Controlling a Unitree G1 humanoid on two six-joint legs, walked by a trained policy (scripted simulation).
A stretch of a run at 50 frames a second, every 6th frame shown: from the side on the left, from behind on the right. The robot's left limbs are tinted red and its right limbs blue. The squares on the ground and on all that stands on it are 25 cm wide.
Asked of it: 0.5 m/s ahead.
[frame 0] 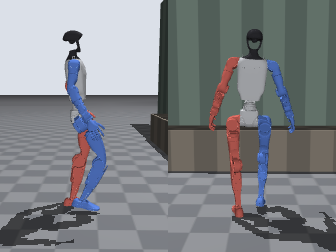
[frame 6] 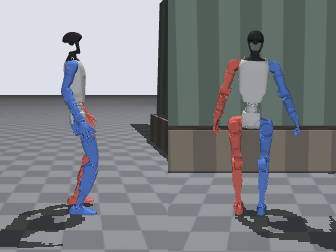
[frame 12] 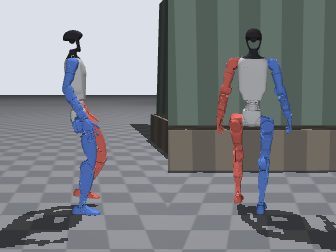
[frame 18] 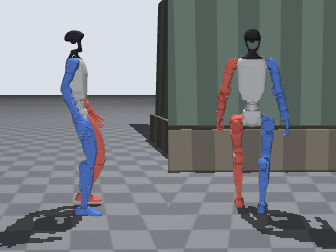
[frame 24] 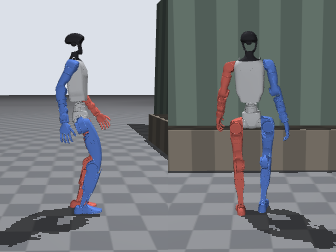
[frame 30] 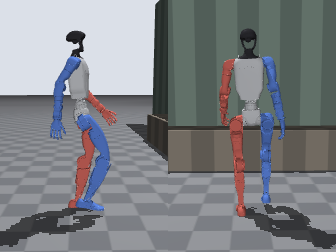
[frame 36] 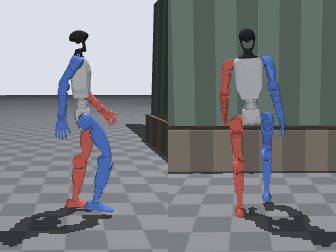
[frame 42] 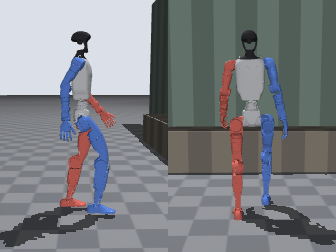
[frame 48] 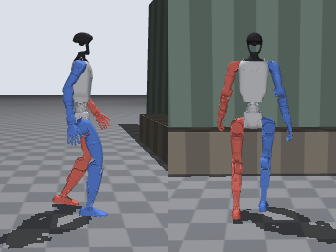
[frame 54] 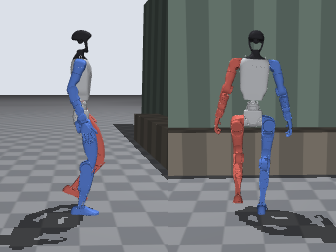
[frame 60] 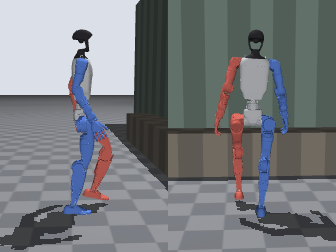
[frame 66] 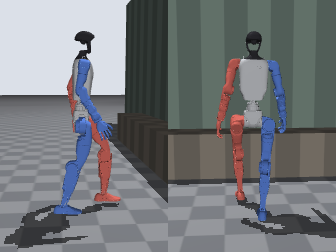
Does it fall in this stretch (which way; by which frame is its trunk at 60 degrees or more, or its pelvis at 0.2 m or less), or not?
no
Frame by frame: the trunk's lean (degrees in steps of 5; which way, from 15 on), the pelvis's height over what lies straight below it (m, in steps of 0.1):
0: 5, 0.8
6: 5, 0.8
12: 5, 0.8
18: 5, 0.8
24: 5, 0.8
30: 5, 0.8
36: 5, 0.8
42: 0, 0.8
48: 0, 0.8
54: 5, 0.8
60: 5, 0.8
66: 5, 0.8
